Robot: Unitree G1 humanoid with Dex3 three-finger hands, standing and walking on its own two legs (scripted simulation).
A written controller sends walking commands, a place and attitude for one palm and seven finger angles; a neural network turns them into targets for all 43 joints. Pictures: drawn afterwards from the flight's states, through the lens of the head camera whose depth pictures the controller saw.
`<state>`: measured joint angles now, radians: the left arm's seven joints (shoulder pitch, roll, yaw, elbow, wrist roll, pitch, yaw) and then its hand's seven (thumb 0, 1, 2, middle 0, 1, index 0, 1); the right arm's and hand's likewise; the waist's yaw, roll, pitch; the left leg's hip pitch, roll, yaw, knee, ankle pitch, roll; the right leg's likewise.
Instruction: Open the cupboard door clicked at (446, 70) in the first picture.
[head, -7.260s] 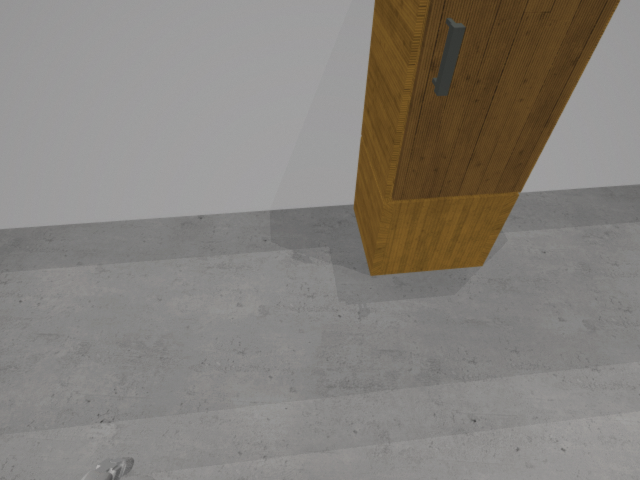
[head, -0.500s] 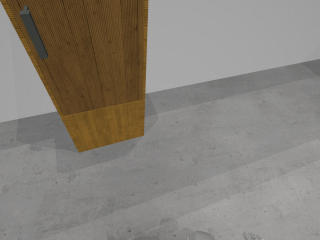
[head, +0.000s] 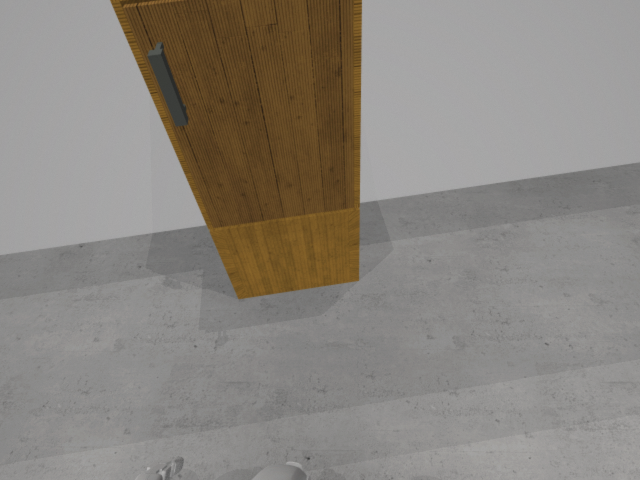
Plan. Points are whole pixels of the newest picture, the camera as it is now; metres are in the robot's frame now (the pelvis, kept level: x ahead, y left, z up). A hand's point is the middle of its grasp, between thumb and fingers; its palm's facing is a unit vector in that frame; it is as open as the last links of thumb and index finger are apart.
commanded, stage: turn to face it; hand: left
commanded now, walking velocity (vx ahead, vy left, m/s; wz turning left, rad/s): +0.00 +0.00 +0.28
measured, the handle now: (170, 84) +0.81 +0.32 +0.11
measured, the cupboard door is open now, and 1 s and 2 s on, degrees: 0 0 0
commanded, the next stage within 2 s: take the last steps up to it in 0.10 s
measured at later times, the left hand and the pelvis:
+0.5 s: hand out of the picture -0.07 +0.24 -0.18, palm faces +0.21 -0.96 -0.17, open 7.4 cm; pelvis +0.00 +0.06 +0.00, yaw +8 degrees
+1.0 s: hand (207, 408) +0.26 +0.21 -0.18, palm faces +0.08 -0.98 -0.19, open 7.4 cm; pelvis +0.17 +0.02 -0.02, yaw +7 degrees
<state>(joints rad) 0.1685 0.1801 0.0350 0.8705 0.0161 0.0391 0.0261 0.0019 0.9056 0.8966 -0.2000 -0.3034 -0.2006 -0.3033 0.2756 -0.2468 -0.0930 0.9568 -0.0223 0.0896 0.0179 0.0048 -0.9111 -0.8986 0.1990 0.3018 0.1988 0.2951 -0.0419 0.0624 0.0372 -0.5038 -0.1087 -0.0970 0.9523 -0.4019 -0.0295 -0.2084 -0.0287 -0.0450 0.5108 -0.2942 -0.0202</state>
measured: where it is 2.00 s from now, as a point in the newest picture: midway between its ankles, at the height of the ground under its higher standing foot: (340, 468)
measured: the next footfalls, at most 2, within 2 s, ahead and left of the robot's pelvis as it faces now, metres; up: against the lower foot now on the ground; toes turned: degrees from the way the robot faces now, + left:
left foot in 0.36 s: -0.01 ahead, +0.15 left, +0.00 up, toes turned +12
right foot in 0.92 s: +0.28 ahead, -0.06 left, +0.00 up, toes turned -1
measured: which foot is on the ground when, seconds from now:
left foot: up 0.00-0.34, down 0.36-0.94, up 0.96-1.00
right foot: down 0.00-0.36, up 0.38-0.90, down 0.92-1.00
